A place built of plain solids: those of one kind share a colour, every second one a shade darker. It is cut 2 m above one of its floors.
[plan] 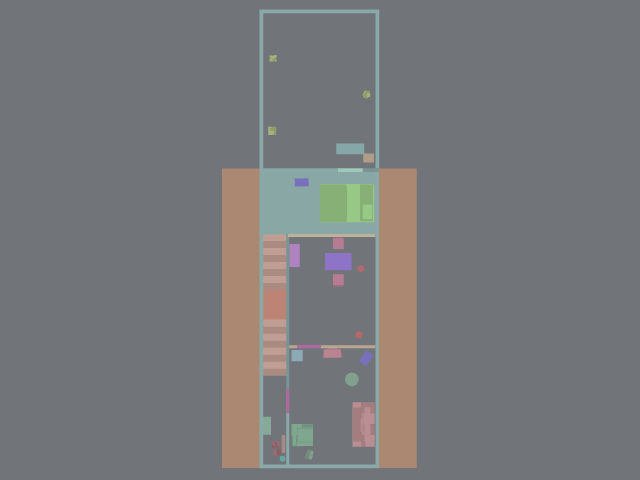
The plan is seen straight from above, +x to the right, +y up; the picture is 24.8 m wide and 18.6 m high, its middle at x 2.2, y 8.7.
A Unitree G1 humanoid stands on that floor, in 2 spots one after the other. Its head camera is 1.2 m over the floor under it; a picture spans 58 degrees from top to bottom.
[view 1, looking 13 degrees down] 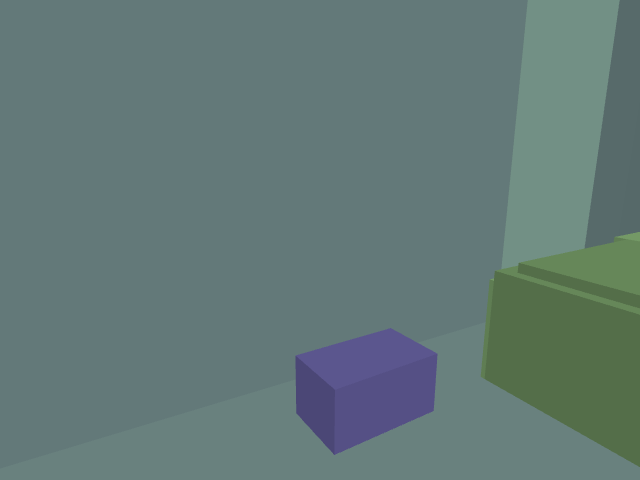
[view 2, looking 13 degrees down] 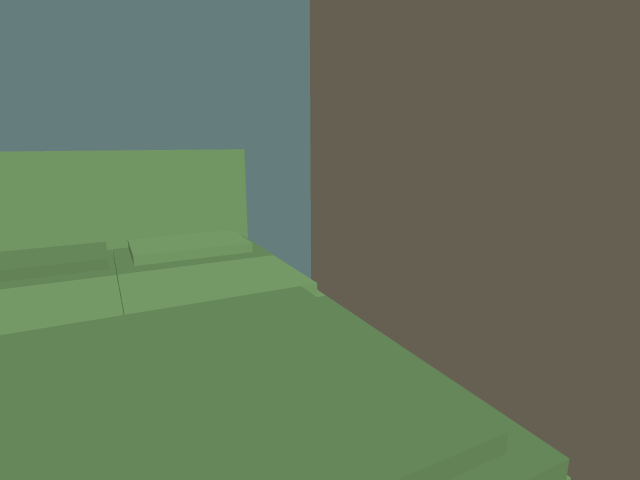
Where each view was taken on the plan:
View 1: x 0.44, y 9.53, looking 60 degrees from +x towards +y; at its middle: wall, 2.14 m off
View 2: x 1.75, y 10.18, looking -27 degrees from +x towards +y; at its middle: bedroom_front_wall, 2.83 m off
